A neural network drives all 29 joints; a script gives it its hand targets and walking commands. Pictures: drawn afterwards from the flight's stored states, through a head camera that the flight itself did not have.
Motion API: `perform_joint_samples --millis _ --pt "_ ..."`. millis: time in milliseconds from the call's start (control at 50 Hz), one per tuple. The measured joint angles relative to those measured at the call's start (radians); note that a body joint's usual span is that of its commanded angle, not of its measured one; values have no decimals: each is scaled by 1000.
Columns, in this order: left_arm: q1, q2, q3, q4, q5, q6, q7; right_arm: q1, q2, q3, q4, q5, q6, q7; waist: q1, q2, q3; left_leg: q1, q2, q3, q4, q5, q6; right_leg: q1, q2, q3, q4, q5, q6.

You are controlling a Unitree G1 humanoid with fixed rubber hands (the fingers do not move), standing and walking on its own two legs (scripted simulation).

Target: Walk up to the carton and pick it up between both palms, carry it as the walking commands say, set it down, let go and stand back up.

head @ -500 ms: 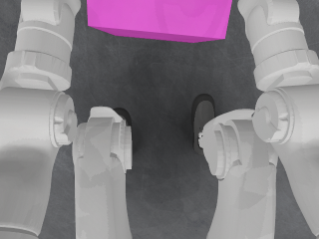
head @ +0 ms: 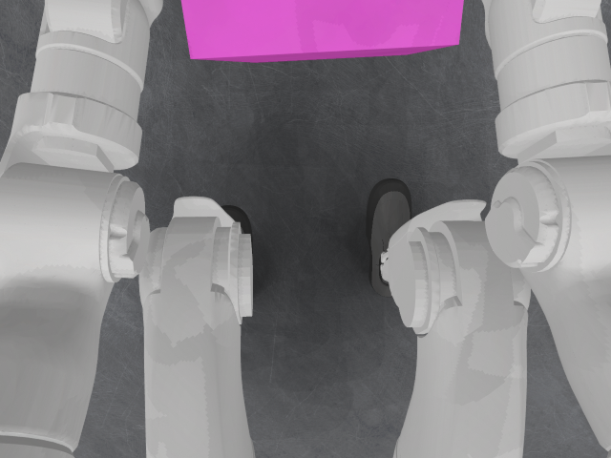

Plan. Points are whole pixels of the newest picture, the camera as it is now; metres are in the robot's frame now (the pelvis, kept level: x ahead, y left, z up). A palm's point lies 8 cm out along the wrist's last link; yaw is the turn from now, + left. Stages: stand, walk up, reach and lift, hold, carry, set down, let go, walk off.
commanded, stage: reach and lift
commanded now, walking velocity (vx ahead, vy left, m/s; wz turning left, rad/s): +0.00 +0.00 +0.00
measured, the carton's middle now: out of the picture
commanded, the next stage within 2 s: none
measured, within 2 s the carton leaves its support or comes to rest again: neither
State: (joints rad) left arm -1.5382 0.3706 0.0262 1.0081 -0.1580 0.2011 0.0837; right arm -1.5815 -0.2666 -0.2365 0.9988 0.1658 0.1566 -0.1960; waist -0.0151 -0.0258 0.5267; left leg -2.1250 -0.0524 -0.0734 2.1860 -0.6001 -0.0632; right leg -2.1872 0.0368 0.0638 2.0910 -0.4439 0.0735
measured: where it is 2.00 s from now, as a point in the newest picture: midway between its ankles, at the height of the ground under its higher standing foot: (308, 269)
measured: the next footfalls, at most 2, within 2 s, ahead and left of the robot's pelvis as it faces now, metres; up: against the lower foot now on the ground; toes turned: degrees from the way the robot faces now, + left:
none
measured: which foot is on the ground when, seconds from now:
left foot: down 0.00-1.00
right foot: down 0.00-1.00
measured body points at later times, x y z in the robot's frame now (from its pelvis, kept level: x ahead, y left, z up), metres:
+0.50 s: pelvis -0.01 +0.00 +0.00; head +0.35 +0.01 +0.27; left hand +0.58 +0.16 -0.12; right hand +0.58 -0.14 -0.10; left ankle +0.11 +0.13 -0.35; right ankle +0.16 -0.14 -0.35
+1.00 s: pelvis -0.01 +0.00 +0.02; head +0.32 +0.01 +0.32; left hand +0.58 +0.15 -0.05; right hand +0.55 -0.15 -0.05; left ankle +0.11 +0.13 -0.35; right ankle +0.16 -0.14 -0.35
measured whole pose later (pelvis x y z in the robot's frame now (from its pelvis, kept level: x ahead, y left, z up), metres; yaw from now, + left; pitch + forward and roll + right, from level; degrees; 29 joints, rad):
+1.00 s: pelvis -0.01 +0.00 +0.02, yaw +0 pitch +21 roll -1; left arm -1.53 0.31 0.18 0.86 -0.01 0.48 0.03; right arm -1.41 -0.08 -0.48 0.62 -0.06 0.40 -0.21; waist -0.02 0.01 0.53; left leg -1.90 -0.05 -0.07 2.14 -0.61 -0.06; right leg -1.95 0.04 0.06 2.04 -0.46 0.08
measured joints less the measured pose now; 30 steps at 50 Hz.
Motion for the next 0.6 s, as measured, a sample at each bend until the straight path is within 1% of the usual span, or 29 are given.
perform_joint_samples --millis 120,180,300,380,460,600 --pt "0 0 10 -11 0 52 9 1 26 -44 -10 -21 14 -1 0 16 -5 21 0 0 0 1 0 21 0 0 0 1 0" --pt "-2 0 12 -19 0 66 19 2 40 -71 -27 -57 24 -3 0 18 -5 35 0 0 0 1 0 35 0 0 0 1 0" --pt "-2 0 29 -26 0 95 10 9 73 -130 -74 -111 64 -12 0 19 -5 60 0 0 0 1 0 60 0 0 0 1 1" --pt "-3 0 46 -28 8 121 2 14 91 -156 -85 -158 88 -11 0 18 -5 69 0 0 0 1 0 70 0 0 0 0 1" --pt "-3 0 47 -51 21 143 -2 25 97 -159 -130 -167 120 -12 0 17 -5 80 0 0 0 0 0 82 0 0 -1 -1 1" --pt "-4 0 67 -63 51 176 -19 43 129 -201 -162 -205 140 -11 0 17 -5 102 0 0 0 -4 0 104 0 0 -1 -5 1"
